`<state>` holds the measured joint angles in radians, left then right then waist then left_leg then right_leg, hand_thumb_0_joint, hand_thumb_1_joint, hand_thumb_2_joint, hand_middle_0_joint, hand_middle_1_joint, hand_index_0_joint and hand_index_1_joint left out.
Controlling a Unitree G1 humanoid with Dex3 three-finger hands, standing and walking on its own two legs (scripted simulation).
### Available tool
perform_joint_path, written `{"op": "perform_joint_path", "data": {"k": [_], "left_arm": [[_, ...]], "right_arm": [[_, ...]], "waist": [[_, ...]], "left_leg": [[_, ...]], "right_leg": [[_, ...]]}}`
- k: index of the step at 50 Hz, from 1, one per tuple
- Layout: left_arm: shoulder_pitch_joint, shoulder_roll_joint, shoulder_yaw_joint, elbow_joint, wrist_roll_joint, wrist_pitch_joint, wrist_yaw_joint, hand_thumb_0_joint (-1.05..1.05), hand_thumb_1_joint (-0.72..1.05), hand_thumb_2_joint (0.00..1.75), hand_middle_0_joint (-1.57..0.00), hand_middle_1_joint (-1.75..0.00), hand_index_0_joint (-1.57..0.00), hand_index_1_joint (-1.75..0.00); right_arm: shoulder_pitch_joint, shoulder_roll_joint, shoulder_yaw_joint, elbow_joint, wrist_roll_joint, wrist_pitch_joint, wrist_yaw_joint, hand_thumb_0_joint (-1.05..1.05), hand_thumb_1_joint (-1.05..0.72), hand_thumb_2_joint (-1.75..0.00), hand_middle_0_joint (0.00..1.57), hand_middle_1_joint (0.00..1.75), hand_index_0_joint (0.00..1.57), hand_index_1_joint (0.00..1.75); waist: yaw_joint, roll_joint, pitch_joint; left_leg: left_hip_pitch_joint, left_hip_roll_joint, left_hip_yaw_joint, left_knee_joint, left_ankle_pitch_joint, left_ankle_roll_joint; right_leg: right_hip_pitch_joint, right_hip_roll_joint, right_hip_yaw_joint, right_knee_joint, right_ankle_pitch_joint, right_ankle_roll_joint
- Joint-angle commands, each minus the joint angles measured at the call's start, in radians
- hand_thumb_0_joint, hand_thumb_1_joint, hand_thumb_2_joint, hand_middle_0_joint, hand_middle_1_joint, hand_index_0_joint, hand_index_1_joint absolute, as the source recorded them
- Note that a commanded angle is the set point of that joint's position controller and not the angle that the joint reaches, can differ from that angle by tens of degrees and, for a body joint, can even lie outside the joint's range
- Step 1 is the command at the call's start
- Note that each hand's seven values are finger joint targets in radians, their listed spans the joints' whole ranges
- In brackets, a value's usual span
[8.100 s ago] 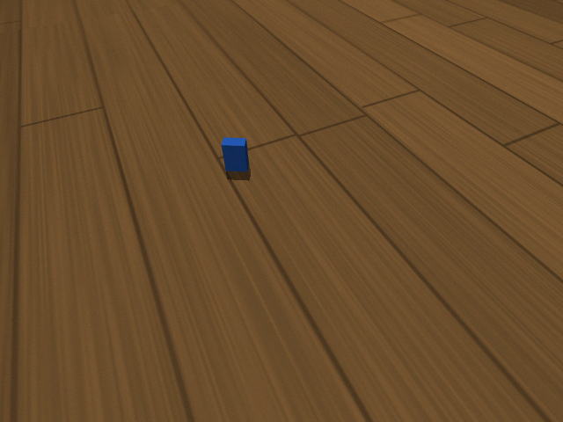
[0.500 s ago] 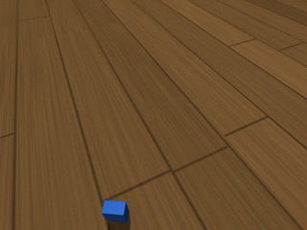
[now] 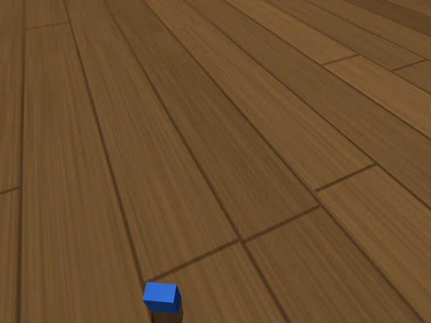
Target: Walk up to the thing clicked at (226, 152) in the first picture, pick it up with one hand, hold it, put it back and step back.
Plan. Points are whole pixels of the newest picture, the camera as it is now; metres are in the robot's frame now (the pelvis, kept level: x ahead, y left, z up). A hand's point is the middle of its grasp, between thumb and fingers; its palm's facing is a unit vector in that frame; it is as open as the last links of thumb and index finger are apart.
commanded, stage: stand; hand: left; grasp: from the side
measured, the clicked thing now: (163, 298) +0.34 +0.24 -0.70
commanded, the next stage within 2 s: go down in 0.24 s
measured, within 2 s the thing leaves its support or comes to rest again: neither
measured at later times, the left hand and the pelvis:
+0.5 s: hand out of the picture +0.13 +0.25 -0.16, palm faces +0.07 -0.95 -0.32, open 9.0 cm; pelvis -0.01 +0.00 -0.01, yaw +1 degrees
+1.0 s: hand out of the picture +0.13 +0.29 -0.20, palm faces +0.08 -0.94 -0.32, open 17.0 cm; pelvis -0.01 +0.02 -0.07, yaw +2 degrees
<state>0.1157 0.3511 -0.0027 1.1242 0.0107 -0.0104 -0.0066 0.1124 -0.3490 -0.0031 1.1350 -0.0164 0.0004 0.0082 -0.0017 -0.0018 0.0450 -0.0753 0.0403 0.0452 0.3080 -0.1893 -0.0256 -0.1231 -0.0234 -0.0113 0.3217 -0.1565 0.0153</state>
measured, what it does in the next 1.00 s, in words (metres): lowers itself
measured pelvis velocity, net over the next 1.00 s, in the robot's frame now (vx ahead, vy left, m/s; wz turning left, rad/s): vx -0.01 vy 0.02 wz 0.03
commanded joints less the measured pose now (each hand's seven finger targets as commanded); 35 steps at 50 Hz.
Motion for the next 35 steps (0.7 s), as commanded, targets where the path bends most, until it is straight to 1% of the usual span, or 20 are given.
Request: {"op": "perform_joint_path", "data": {"k": [1,6,7,11,16,17,18,19,20,21,22,23,24,25,26,27,30,32,33,35], "left_arm": [[-0.041,0.216,0.037,-0.058,-0.001,-0.020,0.013,0.00,0.90,0.90,-0.20,-0.30,-0.20,-0.30],[-0.049,0.217,0.037,-0.057,-0.002,-0.021,0.014,0.00,0.90,0.90,-0.20,-0.30,-0.20,-0.30],[-0.044,0.221,0.038,-0.061,-0.001,-0.022,0.014,0.00,0.90,0.90,-0.20,-0.30,-0.20,-0.30],[-0.042,0.218,0.037,-0.060,0.000,-0.022,0.015,0.00,0.90,0.90,-0.20,-0.30,-0.20,-0.30],[-0.041,0.215,0.036,-0.060,-0.002,-0.021,0.016,0.00,0.90,0.90,-0.20,-0.30,-0.20,-0.30],[-0.043,0.222,0.038,-0.061,0.000,-0.020,0.016,0.00,0.82,0.82,-0.28,-0.22,-0.27,-0.22],[-0.394,0.038,0.042,-0.411,-0.049,-0.111,0.028,0.00,0.74,0.74,-0.20,-0.14,-0.19,-0.14],[-0.469,0.095,0.067,-0.306,-0.044,-0.097,0.037,0.00,0.66,0.66,-0.12,-0.06,-0.11,-0.06],[-0.298,0.190,0.133,-0.125,-0.025,-0.058,0.044,0.00,0.58,0.58,-0.04,0.00,-0.03,0.00],[-0.223,0.203,0.153,-0.078,-0.017,-0.045,0.033,0.00,0.50,0.50,0.00,-0.03,-0.01,-0.03],[-0.280,0.233,0.161,-0.132,0.006,-0.048,0.025,0.00,0.42,0.42,0.00,-0.03,-0.02,-0.02],[-0.303,0.289,0.208,-0.158,0.019,-0.056,0.020,0.00,0.34,0.34,0.00,-0.05,-0.02,-0.04],[-0.244,0.296,0.227,-0.149,0.041,-0.051,0.007,0.00,0.26,0.26,0.00,-0.05,-0.02,-0.04],[-0.120,0.248,0.225,-0.072,0.059,-0.033,-0.007,0.00,0.20,0.19,-0.01,-0.06,-0.03,-0.04],[-0.096,0.241,0.236,-0.090,0.070,-0.027,-0.018,0.00,0.17,0.18,-0.02,-0.05,-0.03,-0.04],[-0.067,0.257,0.264,-0.120,0.076,-0.019,-0.022,0.00,0.10,0.16,-0.03,-0.06,-0.04,-0.04],[-0.112,0.221,0.256,-0.179,0.075,0.019,-0.027,0.00,-0.05,0.13,-0.04,-0.07,-0.05,-0.06],[-0.137,0.228,0.266,-0.207,0.071,0.038,-0.035,0.00,-0.18,0.10,-0.05,-0.07,-0.06,-0.06],[-0.146,0.249,0.283,-0.248,0.068,0.037,-0.038,0.00,-0.23,0.10,-0.05,-0.07,-0.06,-0.06],[-0.096,0.207,0.274,-0.291,0.061,0.035,-0.056,0.00,-0.32,0.08,-0.05,-0.07,-0.06,-0.06]], "right_arm": [[-0.043,-0.217,-0.041,-0.059,0.007,-0.027,-0.013,0.00,-0.90,-0.90,0.20,0.30,0.20,0.30],[-0.031,-0.210,-0.040,-0.057,0.004,-0.023,-0.012,0.00,-0.90,-0.90,0.20,0.30,0.20,0.30],[-0.036,-0.214,-0.042,-0.060,0.004,-0.025,-0.012,0.00,-0.90,-0.90,0.20,0.30,0.20,0.30],[-0.035,-0.215,-0.042,-0.060,0.004,-0.025,-0.012,0.00,-0.90,-0.90,0.20,0.30,0.20,0.30],[-0.038,-0.216,-0.042,-0.059,0.004,-0.025,-0.012,0.00,-0.90,-0.90,0.20,0.30,0.20,0.30],[-0.035,-0.211,-0.042,-0.061,0.003,-0.024,-0.013,0.00,-0.96,-0.92,0.21,0.30,0.20,0.30],[-0.012,-0.041,0.008,-0.350,0.073,-0.079,-0.032,0.00,-1.00,-0.92,0.20,0.30,0.20,0.30],[0.039,-0.074,0.001,-0.294,0.075,-0.081,-0.042,0.00,-0.98,-0.92,0.20,0.30,0.20,0.30],[0.064,-0.104,-0.013,-0.279,0.069,-0.072,-0.047,0.00,-1.00,-0.93,0.20,0.30,0.20,0.30],[0.073,-0.108,-0.027,-0.304,0.071,-0.064,-0.046,0.00,-0.97,-0.92,0.20,0.30,0.20,0.30],[0.083,-0.107,-0.043,-0.333,0.059,-0.068,-0.050,0.00,-0.97,-0.92,0.20,0.30,0.20,0.30],[0.108,-0.109,-0.057,-0.343,0.056,-0.076,-0.056,0.00,-0.96,-0.92,0.20,0.30,0.20,0.30],[0.111,-0.102,-0.066,-0.370,0.048,-0.084,-0.053,0.00,-0.97,-0.92,0.20,0.30,0.20,0.30],[0.145,-0.094,-0.071,-0.368,0.039,-0.083,-0.048,0.00,-0.98,-0.92,0.20,0.30,0.20,0.30],[0.148,-0.091,-0.080,-0.388,0.034,-0.088,-0.044,0.00,-0.96,-0.92,0.20,0.30,0.20,0.30],[0.138,-0.089,-0.085,-0.415,0.035,-0.091,-0.043,0.00,-0.94,-0.91,0.20,0.30,0.20,0.30],[0.118,-0.075,-0.080,-0.468,0.034,-0.094,-0.042,0.00,-0.92,-0.90,0.20,0.30,0.20,0.30],[0.095,-0.077,-0.080,-0.504,0.035,-0.103,-0.038,0.00,-0.90,-0.90,0.20,0.30,0.20,0.30],[0.085,-0.076,-0.081,-0.524,0.036,-0.110,-0.037,0.00,-0.91,-0.90,0.20,0.30,0.20,0.30],[0.101,-0.067,-0.086,-0.542,0.034,-0.123,-0.037,0.00,-0.89,-0.90,0.20,0.30,0.20,0.30]], "waist": [[0.001,0.007,-0.061],[-0.006,0.001,-0.046],[-0.004,0.000,-0.065],[-0.002,0.004,-0.067],[0.000,0.009,-0.057],[-0.001,0.002,-0.054],[-0.117,0.014,0.029],[-0.084,-0.021,-0.011],[-0.061,-0.049,-0.002],[-0.029,-0.029,-0.001],[-0.027,-0.025,-0.079],[-0.015,-0.006,-0.155],[-0.012,0.015,-0.215],[-0.002,-0.001,-0.223],[0.016,0.002,-0.249],[0.035,0.034,-0.286],[0.020,0.061,-0.258],[0.004,0.026,-0.214],[0.004,0.019,-0.217],[-0.001,0.030,-0.259]], "left_leg": [[0.006,0.106,-0.087,-0.052,0.109,0.036],[-0.021,0.100,-0.083,-0.052,0.072,0.038],[0.002,0.104,-0.085,-0.051,0.093,0.035],[-0.005,0.104,-0.086,-0.049,0.105,0.039],[-0.009,0.106,-0.089,-0.051,0.110,0.037],[-0.011,0.104,-0.088,-0.053,0.102,0.035],[-0.166,-0.042,0.023,0.031,-0.026,0.041],[-0.154,-0.041,0.016,0.043,-0.041,0.044],[-0.191,-0.048,0.018,0.067,-0.069,0.046],[-0.223,-0.043,0.020,0.094,-0.042,0.040],[-0.231,-0.047,0.018,0.128,-0.023,0.043],[-0.225,-0.047,0.010,0.147,0.006,0.040],[-0.247,-0.053,0.008,0.179,0.037,0.039],[-0.283,-0.057,0.003,0.211,0.052,0.038],[-0.299,-0.058,-0.001,0.236,0.080,0.035],[-0.299,-0.064,0.002,0.246,0.090,0.031],[-0.349,-0.058,-0.006,0.278,0.059,0.024],[-0.419,-0.051,-0.018,0.325,-0.006,0.027],[-0.450,-0.048,-0.020,0.343,-0.045,0.028],[-0.475,-0.046,-0.022,0.395,-0.046,0.029]], "right_leg": [[-0.001,-0.109,0.089,-0.048,0.124,-0.033],[0.004,-0.112,0.096,-0.056,0.106,-0.032],[0.004,-0.114,0.095,-0.048,0.121,-0.034],[0.016,-0.114,0.092,-0.046,0.145,-0.032],[0.010,-0.112,0.089,-0.047,0.128,-0.032],[0.004,-0.110,0.088,-0.043,0.113,-0.033],[-0.196,0.018,0.000,0.009,0.005,-0.017],[-0.144,0.015,-0.012,0.015,-0.032,-0.016],[-0.157,0.022,-0.021,0.026,-0.081,-0.021],[-0.175,0.026,-0.027,0.055,-0.074,-0.027],[-0.164,0.021,-0.023,0.081,-0.054,-0.025],[-0.147,0.018,-0.017,0.114,-0.009,-0.024],[-0.130,0.009,-0.015,0.150,0.031,-0.023],[-0.146,0.010,-0.014,0.184,0.049,-0.025],[-0.145,0.012,-0.017,0.210,0.065,-0.027],[-0.131,0.012,-0.015,0.219,0.072,-0.030],[-0.210,0.018,-0.017,0.255,0.028,-0.035],[-0.287,0.022,-0.025,0.284,-0.043,-0.033],[-0.313,0.023,-0.026,0.303,-0.087,-0.033],[-0.353,0.022,-0.026,0.363,-0.091,-0.034]]}}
